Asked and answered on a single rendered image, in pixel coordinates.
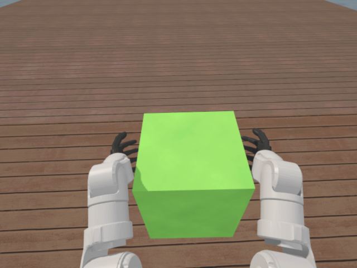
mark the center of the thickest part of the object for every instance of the robot left upper arm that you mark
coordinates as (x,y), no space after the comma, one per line
(117,260)

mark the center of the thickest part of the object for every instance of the robot left hand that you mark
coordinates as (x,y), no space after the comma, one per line
(117,147)

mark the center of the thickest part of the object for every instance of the robot right hand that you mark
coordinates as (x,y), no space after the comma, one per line
(263,144)

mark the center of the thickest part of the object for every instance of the robot right forearm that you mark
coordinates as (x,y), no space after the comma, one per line
(281,220)

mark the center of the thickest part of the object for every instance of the robot left forearm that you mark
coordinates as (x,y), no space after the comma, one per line
(108,214)

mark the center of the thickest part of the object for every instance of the carton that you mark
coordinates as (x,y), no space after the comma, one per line
(192,176)

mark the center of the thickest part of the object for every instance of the robot right upper arm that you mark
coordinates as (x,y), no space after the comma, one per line
(273,259)

